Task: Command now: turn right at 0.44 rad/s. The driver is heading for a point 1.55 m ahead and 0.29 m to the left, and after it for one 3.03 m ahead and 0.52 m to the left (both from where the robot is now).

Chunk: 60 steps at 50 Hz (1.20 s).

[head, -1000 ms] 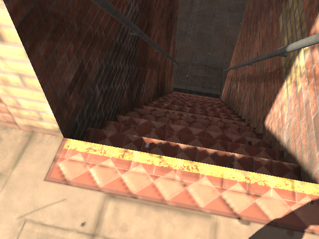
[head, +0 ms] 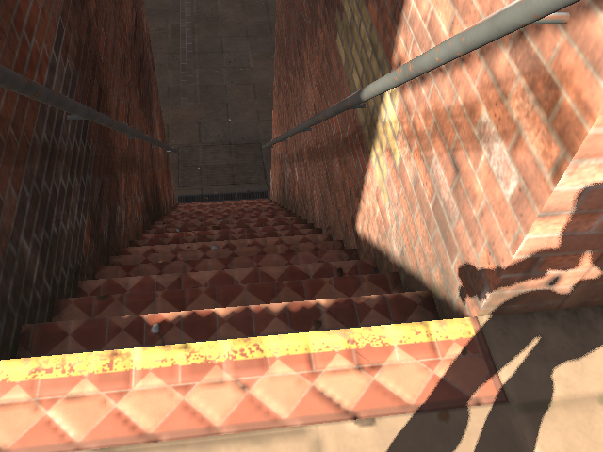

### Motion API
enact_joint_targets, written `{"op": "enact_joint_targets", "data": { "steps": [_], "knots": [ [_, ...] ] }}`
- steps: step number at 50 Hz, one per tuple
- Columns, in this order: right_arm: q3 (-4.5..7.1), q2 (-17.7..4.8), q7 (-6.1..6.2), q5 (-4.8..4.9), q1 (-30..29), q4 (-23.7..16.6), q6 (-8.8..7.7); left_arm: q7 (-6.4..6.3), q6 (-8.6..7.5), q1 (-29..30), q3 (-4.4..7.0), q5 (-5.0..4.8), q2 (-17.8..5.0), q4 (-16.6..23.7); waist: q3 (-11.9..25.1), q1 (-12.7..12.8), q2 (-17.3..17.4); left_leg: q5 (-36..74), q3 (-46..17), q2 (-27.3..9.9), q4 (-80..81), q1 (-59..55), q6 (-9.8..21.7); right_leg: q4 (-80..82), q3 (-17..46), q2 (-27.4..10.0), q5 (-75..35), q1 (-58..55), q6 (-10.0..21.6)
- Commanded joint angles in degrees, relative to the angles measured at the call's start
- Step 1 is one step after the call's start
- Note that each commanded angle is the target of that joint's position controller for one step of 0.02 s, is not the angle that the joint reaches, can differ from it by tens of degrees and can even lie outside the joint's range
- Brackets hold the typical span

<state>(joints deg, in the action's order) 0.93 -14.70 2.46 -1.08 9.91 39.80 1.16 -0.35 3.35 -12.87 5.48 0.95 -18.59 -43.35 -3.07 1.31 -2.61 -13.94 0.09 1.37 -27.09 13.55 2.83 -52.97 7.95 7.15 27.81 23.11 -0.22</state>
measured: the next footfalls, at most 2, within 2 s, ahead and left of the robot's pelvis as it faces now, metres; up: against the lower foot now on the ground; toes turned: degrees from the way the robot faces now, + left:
right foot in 0.28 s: +0.01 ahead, -0.11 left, +0.00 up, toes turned +4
left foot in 0.60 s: -0.02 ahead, +0.11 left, +0.00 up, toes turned +13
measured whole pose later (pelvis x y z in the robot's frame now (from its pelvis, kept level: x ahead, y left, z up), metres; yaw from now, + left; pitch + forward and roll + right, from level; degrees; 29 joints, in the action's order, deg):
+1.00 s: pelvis -0.03 +0.04 +0.00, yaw +22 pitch +0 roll -1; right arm 1.9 -15.0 0.6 -1.5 14.3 41.7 1.7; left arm -0.7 3.8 -11.5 2.3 1.0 -16.6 -45.4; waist -3.1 -0.4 -1.5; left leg -10.8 -6.2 7.2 -22.4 10.6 5.6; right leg -45.1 1.5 -0.5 20.6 22.7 -1.4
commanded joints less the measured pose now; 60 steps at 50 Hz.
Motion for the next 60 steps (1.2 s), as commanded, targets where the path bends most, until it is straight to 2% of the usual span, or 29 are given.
{"op": "enact_joint_targets", "data": {
  "steps": [1,4,7,10,12,13,14,15,16,17,19,22,26,29,30,31,32,34,36,38,42,49,51,54,55,56,57,58,60],
  "knots": [
    [1.76,-7.1,0.07,-0.45,-1.9,-4.1,-0.72,1.39,0.37,-4.2,1.26,-0.06,-4.9,1.8,2.6,1.0,11.3,22.5,-10.4,-13.6,10.1,-3.6,7.7,-12.7,-1.9,-2.0,-2.2,4.6,-1.6],
    [1.65,-6.5,-0.28,-0.28,2.1,-2.5,-1.50,1.46,0.43,-1.4,0.19,-0.56,-3.1,2.2,4.3,-1.1,10.6,27.5,-8.8,-13.0,8.9,-6.4,9.0,-8.1,-1.0,-1.1,-3.3,3.2,-2.4],
    [0.72,-4.9,-1.01,-0.15,1.7,-0.9,-2.15,0.78,0.99,-0.1,-1.90,-0.24,0.2,1.4,4.5,-1.0,12.1,21.5,-9.1,-11.7,9.1,-6.4,8.2,9.6,-3.6,-3.9,-2.9,-4.0,-2.0],
    [2.21,-9.4,-2.15,-0.29,5.2,1.0,-1.15,-0.66,0.85,1.2,-2.08,-0.63,-1.2,1.1,3.0,-2.5,14.7,24.9,-13.4,-11.0,6.5,-6.0,8.7,21.6,-8.3,-2.6,-3.7,-8.5,-0.8],
    [2.92,-10.8,-2.51,0.62,5.0,1.3,-0.72,-1.44,-0.23,-2.5,-2.16,-0.63,-1.7,-0.3,3.9,-0.1,11.7,27.9,-15.1,-10.8,3.7,-3.4,6.4,34.0,-7.8,-3.7,-16.5,-15.7,0.7],
    [2.86,-10.0,-2.54,0.93,5.5,1.0,-0.94,-1.90,-1.18,-3.2,-1.86,-0.13,-3.6,-0.4,5.9,-0.3,9.4,23.2,-15.6,-10.1,2.8,0.8,4.1,35.2,-4.1,-7.6,-19.7,-21.8,1.7],
    [2.13,-7.0,-2.75,1.23,4.9,-0.5,-1.22,-2.36,-2.03,-4.2,-1.65,0.94,-6.3,0.1,8.3,-0.3,2.7,13.1,-12.9,-7.2,-2.3,6.5,1.8,35.7,3.3,-16.6,-21.9,-27.2,3.8],
    [1.38,-3.7,-2.54,1.78,4.3,-1.5,-0.90,-2.09,-1.77,-0.3,-0.68,0.02,-9.7,-0.2,4.3,-2.2,-8.8,-4.6,-3.6,1.5,-6.0,9.5,0.4,35.4,7.3,-22.7,-30.9,-20.2,8.9],
    [1.92,-6.1,-2.07,0.31,3.0,-0.7,-0.19,-1.85,-2.20,2.3,-1.39,0.14,-6.1,1.0,3.7,-0.5,-8.5,-15.3,-1.4,1.3,-15.7,8.3,-0.2,35.7,8.4,-26.2,-32.8,-16.7,12.7],
    [2.90,-7.5,-2.04,0.21,2.9,-0.4,0.38,-1.76,-2.52,2.4,-1.92,0.37,-4.4,1.5,2.2,-0.2,-6.7,-18.4,-1.5,1.6,-24.2,10.9,-0.3,36.3,7.6,-26.5,-36.4,-15.7,14.6],
    [3.67,-7.6,-2.54,0.05,5.1,0.5,1.26,-2.06,-2.51,3.4,-2.43,0.49,-3.3,1.4,0.9,-1.9,-4.6,-16.9,-1.9,0.6,-31.2,12.6,-1.4,35.3,1.6,-23.9,-42.8,-14.7,14.0],
    [3.24,-5.4,-3.68,0.64,6.7,0.9,1.87,-2.00,-2.04,3.8,-2.08,0.52,-3.8,1.3,2.1,-2.0,-6.9,-14.3,0.5,-0.1,-26.1,11.3,-3.0,32.4,-4.4,-20.3,-43.3,-17.5,11.5],
    [3.10,-5.3,-4.57,1.10,3.4,-1.7,2.40,-1.32,-1.58,2.3,-1.04,0.54,-6.2,0.9,3.3,0.1,-8.3,-13.2,3.2,-0.1,-15.3,6.2,-2.4,29.6,-4.7,-22.3,-39.8,-17.2,10.8],
    [3.09,-5.3,-3.22,0.05,6.4,-1.6,1.45,-1.64,-1.57,1.5,-0.42,0.27,-7.2,0.3,3.5,-2.6,-3.1,-1.5,3.2,1.4,1.8,-3.2,-0.9,22.4,-7.7,-20.9,-26.9,-11.4,5.8],
    [4.16,-9.5,-2.76,-0.23,8.6,-1.4,0.59,-1.02,-1.61,0.4,-0.83,0.85,-5.0,0.9,4.5,-3.2,7.1,4.3,-10.1,-6.4,9.2,-9.7,1.1,10.0,-12.9,-16.3,-15.1,-3.6,1.7],
    [6.40,-19.0,-3.38,0.20,10.9,-2.2,0.13,-1.26,-1.10,5.2,-2.37,0.29,-0.5,5.8,3.4,-4.5,21.8,25.2,-32.6,-22.3,11.8,-10.2,10.1,0.1,-14.6,-5.0,8.8,10.5,-1.5],
    [6.16,-16.6,-3.52,0.65,15.0,-0.6,-0.03,-1.76,-0.40,6.8,-2.03,0.65,-2.8,5.4,5.1,-6.1,12.8,27.9,-31.7,-22.7,10.3,-10.4,14.7,-8.4,-6.7,-6.9,10.3,9.8,-0.9],
    [4.77,-11.5,-2.84,0.70,8.0,-1.5,0.40,-1.22,-0.56,5.5,-1.71,-0.29,-3.4,3.8,1.3,-2.4,6.9,20.6,-22.2,-16.0,9.8,-6.7,12.6,-10.4,-4.9,-9.0,1.0,10.2,-0.3],
    [4.22,-9.9,-2.31,0.99,3.7,-2.8,0.34,-0.73,-1.04,4.5,-1.48,0.95,-4.4,3.0,2.7,-1.3,8.4,22.9,-18.2,-11.4,9.9,-7.5,10.1,-9.1,-5.7,-8.7,-5.1,8.6,-0.7],
    [4.42,-10.2,-2.45,1.23,5.3,-2.4,0.32,-0.21,-0.75,2.1,-1.40,0.61,-4.1,2.5,5.2,-1.1,7.7,25.0,-17.5,-10.5,9.1,-8.8,9.8,-9.6,-5.8,-7.8,-6.8,7.8,-1.4],
    [4.88,-11.0,-2.35,0.93,7.8,-1.8,0.60,-0.44,-0.22,4.2,-1.60,0.55,-3.4,3.7,3.8,-2.6,8.3,17.4,-20.6,-10.0,9.8,-9.8,10.3,-4.6,-5.3,-7.5,-7.1,10.6,-2.4],
    [1.97,-6.0,-1.57,-0.82,5.9,-0.4,-0.13,-0.33,-0.23,3.0,-2.86,0.01,-0.8,1.3,3.9,-3.2,8.6,13.3,-16.6,-9.9,11.1,-3.7,9.1,10.2,-6.9,-7.9,-7.0,-3.1,-0.7],
    [1.67,-6.9,-1.30,-1.11,5.4,0.6,-0.23,-0.37,-0.33,2.5,-2.99,-0.44,-1.2,0.4,3.0,-3.2,9.0,12.2,-16.3,-10.2,10.4,-1.7,8.6,15.1,-7.3,-6.6,-6.8,-7.8,0.2],
    [2.07,-9.3,-0.48,-0.11,4.2,1.6,0.04,-0.47,-1.38,0.5,-3.15,-0.49,-1.7,-0.2,1.8,-0.5,6.3,16.2,-15.5,-10.3,5.4,-0.7,6.7,28.9,-6.9,-5.9,-15.0,-13.2,1.9],
    [2.09,-9.3,-0.27,-0.06,4.8,1.6,-0.24,-0.66,-2.06,0.1,-3.00,-0.11,-3.2,-0.1,2.7,-0.8,4.4,15.0,-15.0,-9.4,3.3,0.1,4.7,31.5,-2.4,-8.4,-19.7,-15.8,2.7],
    [1.94,-8.3,-0.24,-0.16,5.2,0.5,-0.49,-0.86,-2.76,-1.1,-2.56,0.58,-6.5,0.3,4.5,-1.8,-1.1,11.1,-11.4,-5.6,-3.1,1.5,2.8,32.9,6.9,-15.3,-28.4,-17.3,4.5],
    [1.83,-6.7,-0.30,0.39,5.4,0.2,-0.23,-0.43,-2.78,0.3,-1.50,-0.52,-9.8,-0.1,3.2,-3.5,-7.8,-1.3,-4.3,2.4,-5.7,4.3,0.6,32.6,14.4,-21.0,-39.4,-15.1,10.5],
    [1.62,-6.8,0.10,-0.10,4.6,0.8,0.11,0.06,-2.87,-0.7,-1.89,-0.57,-7.3,0.0,3.5,-1.8,-8.0,-8.6,-2.1,3.0,-9.1,4.5,-0.2,34.1,18.7,-24.3,-41.4,-14.3,14.0],
    [2.15,-7.2,-0.17,0.30,1.3,0.2,0.38,0.16,-2.72,-2.0,-1.58,0.09,-7.1,-0.2,2.8,0.1,-6.7,-16.6,-2.7,3.8,-19.6,9.1,-1.0,35.4,19.1,-23.0,-38.3,-15.1,15.7]
  ]
}}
